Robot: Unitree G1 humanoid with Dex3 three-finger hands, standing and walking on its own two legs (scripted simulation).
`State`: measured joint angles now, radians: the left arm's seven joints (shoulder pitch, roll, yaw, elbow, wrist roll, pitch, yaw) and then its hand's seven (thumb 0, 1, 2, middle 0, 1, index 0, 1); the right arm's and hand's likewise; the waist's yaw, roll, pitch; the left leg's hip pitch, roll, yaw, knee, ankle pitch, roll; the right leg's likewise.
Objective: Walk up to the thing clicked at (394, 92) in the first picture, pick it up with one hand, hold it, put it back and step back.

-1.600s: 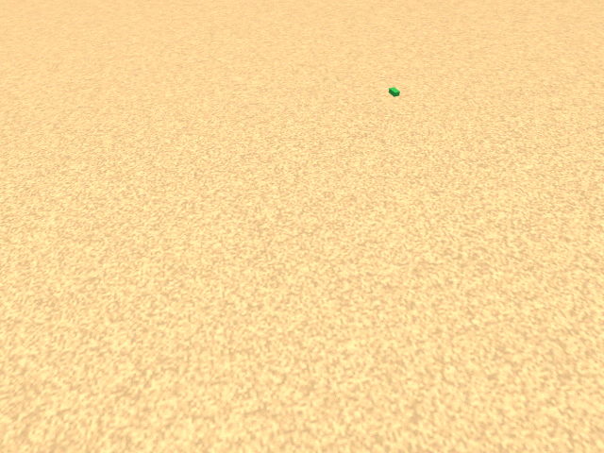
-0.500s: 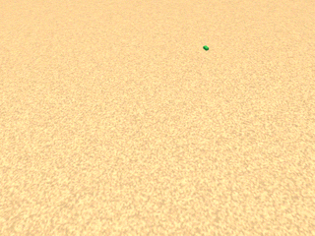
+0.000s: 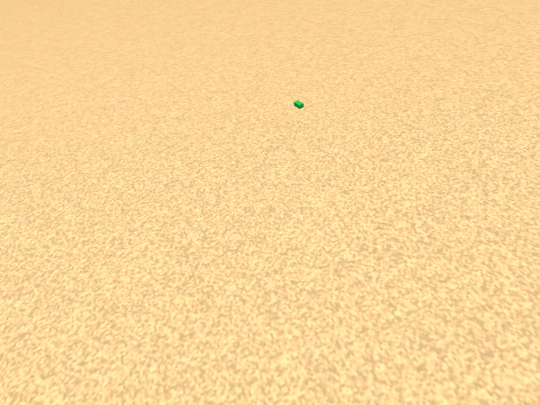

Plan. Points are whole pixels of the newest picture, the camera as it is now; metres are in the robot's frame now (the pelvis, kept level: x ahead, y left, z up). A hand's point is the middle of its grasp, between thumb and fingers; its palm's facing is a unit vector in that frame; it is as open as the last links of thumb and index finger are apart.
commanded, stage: walk up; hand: left
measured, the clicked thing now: (298, 104) +2.31 -0.06 -0.75
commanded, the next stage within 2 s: none
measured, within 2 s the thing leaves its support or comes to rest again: neither
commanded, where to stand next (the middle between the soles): +1.87 -0.25 m, yaw -10 degrees
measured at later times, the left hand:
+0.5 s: hand (176, 285) +0.41 +0.27 -0.14, palm faces -0.17 -0.93 -0.33, open 7.4 cm
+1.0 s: hand (239, 176) +0.73 +0.15 -0.11, palm faces -0.15 -0.91 -0.37, open 7.4 cm
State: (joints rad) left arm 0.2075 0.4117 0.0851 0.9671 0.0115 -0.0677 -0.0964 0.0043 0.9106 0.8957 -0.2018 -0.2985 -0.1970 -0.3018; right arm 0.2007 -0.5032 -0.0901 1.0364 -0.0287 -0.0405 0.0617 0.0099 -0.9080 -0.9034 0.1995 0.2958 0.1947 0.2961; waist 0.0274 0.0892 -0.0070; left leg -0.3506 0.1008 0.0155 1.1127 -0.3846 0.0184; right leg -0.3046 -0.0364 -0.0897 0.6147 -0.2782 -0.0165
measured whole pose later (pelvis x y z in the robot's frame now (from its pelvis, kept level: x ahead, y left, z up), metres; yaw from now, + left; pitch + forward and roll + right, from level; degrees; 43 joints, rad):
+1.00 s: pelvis +0.61 -0.10 +0.01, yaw -9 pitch -2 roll -1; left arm 0.23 0.37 0.04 0.91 0.00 -0.10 -0.06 0.00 0.91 0.90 -0.21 -0.30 -0.20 -0.30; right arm 0.24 -0.44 -0.06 0.92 -0.01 -0.06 0.08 0.01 -0.91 -0.90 0.20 0.30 0.20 0.30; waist 0.01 0.08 0.05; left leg -0.50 0.09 -0.01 1.01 -0.26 0.01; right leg -0.21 0.00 -0.10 0.46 -0.22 -0.04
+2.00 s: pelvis +1.14 -0.19 +0.02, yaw -7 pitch -2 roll -1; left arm 0.29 0.40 0.05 0.91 0.01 -0.10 -0.05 0.01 0.90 0.90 -0.21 -0.30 -0.20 -0.30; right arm 0.23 -0.43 -0.07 0.93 -0.03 -0.04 0.09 0.00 -0.91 -0.90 0.20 0.30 0.20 0.30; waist 0.03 0.05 0.05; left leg -0.53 0.11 0.00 0.73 -0.19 -0.01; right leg -0.13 -0.03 -0.14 0.42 -0.27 -0.03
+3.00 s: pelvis +1.56 -0.20 -0.01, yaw -6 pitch -2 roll +0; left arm 0.36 0.44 0.04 0.91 0.01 -0.06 -0.03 0.01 0.91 0.90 -0.21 -0.30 -0.20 -0.30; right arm 0.21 -0.42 -0.08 0.87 -0.03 -0.06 0.08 0.00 -0.91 -0.90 0.20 0.30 0.20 0.30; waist 0.03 -0.02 0.07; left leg -0.39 0.04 0.07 0.65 -0.20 0.02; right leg -0.21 -0.09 -0.05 0.84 -0.47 -0.02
